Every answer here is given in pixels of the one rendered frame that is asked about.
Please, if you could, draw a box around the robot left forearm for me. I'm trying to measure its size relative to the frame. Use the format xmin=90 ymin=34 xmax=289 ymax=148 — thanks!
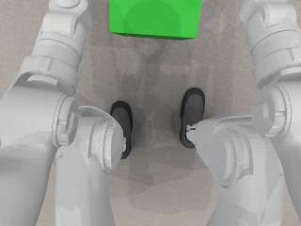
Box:
xmin=0 ymin=0 xmax=92 ymax=105

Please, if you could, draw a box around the robot right thigh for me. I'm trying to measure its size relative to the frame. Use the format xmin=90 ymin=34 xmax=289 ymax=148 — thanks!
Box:
xmin=206 ymin=124 xmax=285 ymax=226

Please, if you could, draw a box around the carton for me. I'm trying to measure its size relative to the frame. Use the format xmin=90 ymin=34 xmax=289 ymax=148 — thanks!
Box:
xmin=109 ymin=0 xmax=202 ymax=40

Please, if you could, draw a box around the left robot upper arm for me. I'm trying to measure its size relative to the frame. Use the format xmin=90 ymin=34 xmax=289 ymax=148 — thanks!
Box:
xmin=0 ymin=86 xmax=79 ymax=226

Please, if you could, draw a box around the right robot upper arm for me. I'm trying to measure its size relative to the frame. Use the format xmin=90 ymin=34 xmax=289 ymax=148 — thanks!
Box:
xmin=251 ymin=80 xmax=301 ymax=222

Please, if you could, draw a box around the robot left foot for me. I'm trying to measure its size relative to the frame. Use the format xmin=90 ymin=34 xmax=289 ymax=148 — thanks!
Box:
xmin=110 ymin=101 xmax=133 ymax=159

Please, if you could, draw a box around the robot right forearm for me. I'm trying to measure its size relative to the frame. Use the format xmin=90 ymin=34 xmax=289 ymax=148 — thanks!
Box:
xmin=237 ymin=0 xmax=301 ymax=89

